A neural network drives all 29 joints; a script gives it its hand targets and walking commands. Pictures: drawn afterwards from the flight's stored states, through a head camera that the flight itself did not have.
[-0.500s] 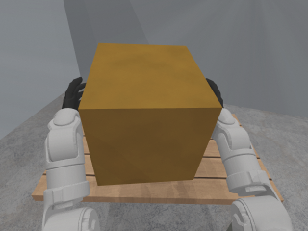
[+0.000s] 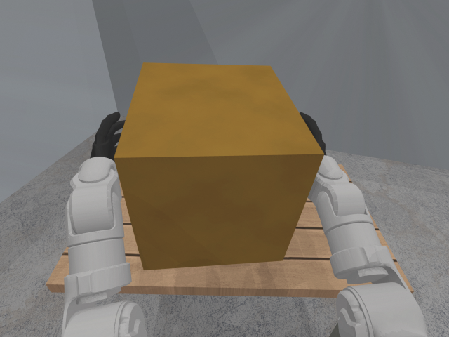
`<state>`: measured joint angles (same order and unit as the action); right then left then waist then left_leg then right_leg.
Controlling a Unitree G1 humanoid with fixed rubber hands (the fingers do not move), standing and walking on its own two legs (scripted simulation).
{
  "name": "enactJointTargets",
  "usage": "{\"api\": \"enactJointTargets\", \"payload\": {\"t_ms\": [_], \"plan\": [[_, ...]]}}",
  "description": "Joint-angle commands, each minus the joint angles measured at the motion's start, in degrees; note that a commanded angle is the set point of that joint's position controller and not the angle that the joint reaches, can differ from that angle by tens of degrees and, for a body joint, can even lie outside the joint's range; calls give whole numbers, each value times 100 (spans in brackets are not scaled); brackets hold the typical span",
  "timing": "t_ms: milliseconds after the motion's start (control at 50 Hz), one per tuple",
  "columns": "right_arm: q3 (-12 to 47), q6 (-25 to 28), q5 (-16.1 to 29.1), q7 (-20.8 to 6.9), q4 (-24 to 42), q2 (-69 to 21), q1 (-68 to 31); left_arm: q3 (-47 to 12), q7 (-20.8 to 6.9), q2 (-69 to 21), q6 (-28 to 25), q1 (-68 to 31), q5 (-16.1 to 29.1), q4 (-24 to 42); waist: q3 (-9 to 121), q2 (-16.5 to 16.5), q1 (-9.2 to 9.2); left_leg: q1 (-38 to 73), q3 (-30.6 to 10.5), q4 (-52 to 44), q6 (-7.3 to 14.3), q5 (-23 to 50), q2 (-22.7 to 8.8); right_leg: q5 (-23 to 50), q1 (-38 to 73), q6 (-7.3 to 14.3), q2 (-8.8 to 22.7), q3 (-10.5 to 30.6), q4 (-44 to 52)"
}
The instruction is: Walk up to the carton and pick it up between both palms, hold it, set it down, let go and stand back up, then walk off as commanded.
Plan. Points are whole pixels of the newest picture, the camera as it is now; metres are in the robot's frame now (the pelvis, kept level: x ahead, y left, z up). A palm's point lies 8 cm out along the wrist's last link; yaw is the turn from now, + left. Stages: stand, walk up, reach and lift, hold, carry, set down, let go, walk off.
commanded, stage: hold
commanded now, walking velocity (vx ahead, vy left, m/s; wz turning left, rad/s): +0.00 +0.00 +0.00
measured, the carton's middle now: (211, 160) +0.41 +0.01 +0.17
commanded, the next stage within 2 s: none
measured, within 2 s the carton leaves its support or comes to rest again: neither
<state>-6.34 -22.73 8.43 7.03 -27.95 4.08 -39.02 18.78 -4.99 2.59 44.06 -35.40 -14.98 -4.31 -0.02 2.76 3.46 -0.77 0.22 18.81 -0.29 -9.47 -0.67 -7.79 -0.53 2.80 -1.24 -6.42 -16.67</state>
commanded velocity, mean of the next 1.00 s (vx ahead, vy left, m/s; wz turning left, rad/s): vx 0.00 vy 0.00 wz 0.00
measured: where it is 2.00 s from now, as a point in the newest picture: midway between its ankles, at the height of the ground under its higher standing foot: outside the picture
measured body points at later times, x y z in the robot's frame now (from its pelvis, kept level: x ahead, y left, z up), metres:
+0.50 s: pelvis +0.00 +0.00 +0.00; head -0.06 +0.02 +0.44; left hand +0.36 +0.19 +0.22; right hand +0.37 -0.16 +0.21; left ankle +0.02 +0.12 -0.75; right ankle +0.03 -0.08 -0.75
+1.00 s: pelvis +0.00 +0.00 +0.00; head -0.06 +0.02 +0.45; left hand +0.36 +0.19 +0.22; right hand +0.37 -0.16 +0.21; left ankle +0.02 +0.12 -0.75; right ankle +0.03 -0.08 -0.75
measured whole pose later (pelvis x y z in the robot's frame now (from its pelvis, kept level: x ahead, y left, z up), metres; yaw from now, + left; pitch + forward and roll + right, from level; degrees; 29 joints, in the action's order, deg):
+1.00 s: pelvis +0.00 +0.00 +0.00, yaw +0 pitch -9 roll +0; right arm -6.1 -23.2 9.0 7.3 -26.6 4.1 -38.0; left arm 18.7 -5.3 2.2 44.6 -34.6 -15.3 -3.0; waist -0.5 2.6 3.7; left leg -0.2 0.2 19.1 -0.2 -9.9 -0.7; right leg -8.0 0.1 2.7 -1.3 -6.3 -16.7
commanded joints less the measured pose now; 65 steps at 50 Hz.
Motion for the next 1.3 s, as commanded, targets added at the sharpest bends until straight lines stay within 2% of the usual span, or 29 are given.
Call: {"api": "enactJointTargets", "payload": {"t_ms": [0, 100, 120, 160, 240, 300, 360, 400, 440, 460, 540, 560, 620, 660, 680, 700, 800, 880, 920, 960, 1000, 1020, 1100, 1140, 1200, 1220, 1280], "plan": [[2163, 283, 502, -643, 1531, -2836, -4097, -2462, -696, -2593, -261, -3354, 763, 550, 1784, -419, 70, -445, 120, -392, 39, 738, 242, 910, 1247, -322, 35, 377, 115], [2106, 295, 523, -654, 1533, -2770, -4072, -2515, -701, -2621, -258, -3439, 759, 676, 1765, -546, 101, -397, 104, -381, -17, 777, 233, 882, 1191, -315, 13, 329, 84], [2108, 276, 500, -636, 1603, -2810, -4120, -2479, -717, -2559, -258, -3365, 784, 572, 1674, -420, 95, -475, 103, -405, 18, 662, 234, 820, 1185, -332, 49, 379, 135], [2084, 326, 477, -656, 1589, -2793, -4282, -2463, -718, -2554, -272, -3470, 757, 495, 1692, -407, 67, -553, 118, -428, 28, 528, 242, 665, 1134, -319, 39, 334, 127], [2234, 320, 575, -633, 1687, -2880, -4150, -2516, -672, -2592, -298, -3400, 787, 644, 1792, -476, 9, -416, 114, -359, 20, 805, 267, 929, 1199, -329, 21, 356, 95], [2238, 284, 540, -626, 1704, -2851, -4162, -2409, -691, -2507, -256, -3234, 742, 518, 1699, -324, -27, -467, 124, -390, 70, 744, 254, 902, 1232, -355, 42, 378, 117], [2306, 290, 618, -589, 1865, -2824, -4080, -2505, -719, -2592, -229, -3147, 787, 705, 1856, -353, 39, -320, 108, -331, 22, 1007, 256, 1165, 1286, -369, 9, 357, 78], [2234, 254, 600, -589, 1739, -2789, -4052, -2513, -724, -2577, -228, -3320, 772, 735, 1764, -455, 98, -334, 92, -326, -1, 971, 257, 1084, 1199, -344, 12, 346, 69], [2204, 214, 565, -581, 1700, -2791, -3993, -2423, -760, -2494, -223, -3265, 732, 634, 1625, -330, 96, -381, 120, -387, 46, 756, 259, 945, 1177, -351, 29, 350, 147], [2164, 191, 536, -595, 1565, -2786, -3949, -2472, -760, -2531, -224, -3397, 756, 671, 1561, -393, 136, -446, 118, -420, 26, 650, 263, 868, 1167, -334, 39, 351, 152], [2140, 236, 543, -615, 1803, -2780, -4130, -2519, -758, -2563, -204, -3364, 778, 661, 1681, -445, 104, -450, 134, -406, 7, 691, 254, 809, 1186, -310, 8, 325, 138], [2140, 219, 526, -618, 1624, -2755, -4039, -2486, -750, -2561, -202, -3327, 734, 636, 1617, -469, 107, -376, 101, -390, -7, 751, 225, 855, 1143, -308, 12, 331, 118], [2182, 262, 549, -641, 1747, -2808, -4216, -2494, -728, -2578, -237, -3479, 777, 704, 1679, -440, 56, -392, 103, -380, -19, 778, 239, 796, 1107, -309, 2, 313, 116], [2257, 272, 595, -632, 1794, -2823, -4022, -2587, -701, -2596, -233, -3317, 800, 854, 1835, -489, 68, -297, 96, -324, -32, 1027, 229, 1106, 1233, -310, -12, 334, 81], [2225, 280, 612, -625, 1798, -2801, -4112, -2579, -690, -2630, -234, -3377, 812, 777, 1823, -548, 68, -323, 79, -322, -44, 975, 248, 985, 1162, -298, -6, 315, 86], [2197, 269, 589, -629, 1749, -2766, -4110, -2462, -695, -2585, -214, -3280, 747, 630, 1710, -473, 20, -365, 96, -337, -4, 871, 244, 885, 1140, -311, -7, 331, 105], [2134, 276, 560, -654, 1681, -2725, -4034, -2552, -694, -2620, -194, -3316, 773, 688, 1762, -494, 122, -376, 97, -387, -25, 738, 224, 833, 1154, -283, -5, 332, 123], [2153, 259, 572, -646, 1739, -2743, -4133, -2489, -704, -2607, -194, -3262, 775, 605, 1665, -399, 86, -449, 98, -382, -9, 762, 232, 875, 1178, -317, -4, 343, 111], [2195, 272, 583, -662, 1745, -2811, -4192, -2393, -707, -2534, -208, -3345, 707, 606, 1680, -384, -14, -489, 129, -396, 44, 664, 254, 767, 1181, -317, 15, 348, 128], [2178, 273, 573, -656, 1702, -2769, -4139, -2466, -694, -2551, -224, -3406, 725, 718, 1761, -475, 42, -430, 111, -381, 20, 774, 248, 903, 1210, -308, 14, 335, 99], [2176, 266, 509, -661, 1662, -2800, -4134, -2450, -688, -2575, -244, -3397, 753, 666, 1732, -320, 42, -454, 112, -417, 39, 694, 224, 802, 1194, -315, 3, 337, 123], [2142, 251, 503, -652, 1592, -2768, -4051, -2484, -693, -2585, -236, -3361, 777, 670, 1721, -375, 97, -466, 109, -403, 28, 680, 244, 836, 1190, -311, 17, 326, 112], [2203, 270, 559, -638, 1742, -2832, -4135, -2437, -699, -2571, -232, -3266, 734, 587, 1774, -380, 29, -413, 120, -371, 41, 789, 247, 913, 1218, -320, 5, 346, 112], [2196, 265, 561, -616, 1667, -2770, -4048, -2501, -703, -2592, -234, -3311, 763, 674, 1818, -451, 95, -412, 113, -358, 22, 784, 266, 961, 1239, -336, 25, 329, 94], [2139, 271, 536, -638, 1720, -2729, -4159, -2504, -714, -2588, -217, -3315, 755, 630, 1708, -461, 86, -450, 105, -401, 11, 705, 222, 788, 1161, -307, 7, 335, 112], [2092, 244, 504, -620, 1613, -2769, -4046, -2481, -730, -2558, -222, -3387, 733, 588, 1657, -484, 143, -473, 110, -408, 0, 573, 245, 754, 1174, -313, 42, 354, 132], [2131, 244, 504, -639, 1541, -2814, -4093, -2400, -731, -2535, -228, -3448, 679, 623, 1665, -441, 53, -502, 128, -435, 37, 570, 248, 699, 1165, -322, 38, 339, 119]]}}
